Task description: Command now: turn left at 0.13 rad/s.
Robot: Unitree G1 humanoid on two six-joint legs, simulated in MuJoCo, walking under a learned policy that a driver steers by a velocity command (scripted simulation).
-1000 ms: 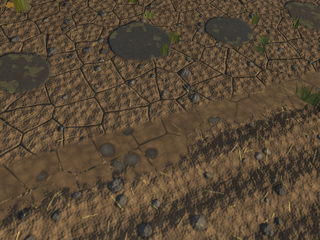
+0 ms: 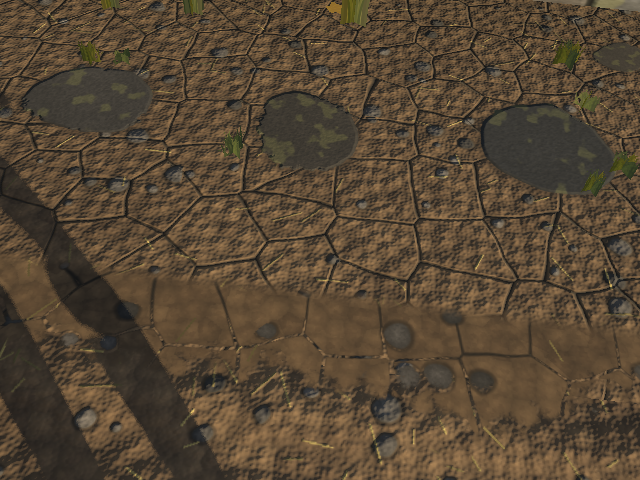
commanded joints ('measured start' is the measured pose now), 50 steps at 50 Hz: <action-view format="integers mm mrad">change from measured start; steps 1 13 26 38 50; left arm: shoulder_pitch -2 10 -40 -229 82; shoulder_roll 100 89 79 -31 108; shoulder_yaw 30 10 0 -36 26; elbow -47 6 -64 -184 -86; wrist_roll -1 4 -33 -22 -12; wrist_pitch -5 -19 -84 -123 -108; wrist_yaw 8 3 -7 -79 -41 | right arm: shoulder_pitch -37 -43 208 280 189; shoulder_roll -157 -120 -146 -180 -166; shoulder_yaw -41 -33 -69 -57 -45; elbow -41 50 130 156 108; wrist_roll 5 6 46 39 71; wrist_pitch -34 -28 -124 -95 -127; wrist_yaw -6 -4 21 -16 -3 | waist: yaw -10 -19 -118 -89 40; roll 192 -7 8 138 -9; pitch -93 -74 26 47 -117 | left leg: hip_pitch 94 49 156 133 -466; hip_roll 246 37 63 191 98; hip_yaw -214 -53 -114 -87 -79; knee -139 -63 -77 -394 810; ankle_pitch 507 -28 -76 300 -111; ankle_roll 177 7 111 155 10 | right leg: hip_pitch -60 128 -73 -241 370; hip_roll -20 -30 -56 14 -257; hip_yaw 43 52 134 -66 527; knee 106 -358 -249 -92 -539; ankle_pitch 9 259 240 470 52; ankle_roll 24 -88 -173 -66 -323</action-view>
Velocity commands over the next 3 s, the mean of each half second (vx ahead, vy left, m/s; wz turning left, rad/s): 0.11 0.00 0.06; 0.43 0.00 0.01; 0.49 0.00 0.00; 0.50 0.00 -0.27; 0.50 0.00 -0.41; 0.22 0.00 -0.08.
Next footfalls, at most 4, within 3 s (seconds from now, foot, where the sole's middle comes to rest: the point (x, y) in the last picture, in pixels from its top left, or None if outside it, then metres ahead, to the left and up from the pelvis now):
0.18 right None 0.03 -0.14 -0.78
0.92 right None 0.40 -0.14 -0.78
1.48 left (277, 379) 0.69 0.10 -0.78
2.02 right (387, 283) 0.97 -0.16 -0.78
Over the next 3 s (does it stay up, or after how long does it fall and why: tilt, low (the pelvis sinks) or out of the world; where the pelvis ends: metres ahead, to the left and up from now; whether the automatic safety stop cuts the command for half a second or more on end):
stays up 1.26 -0.16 0.00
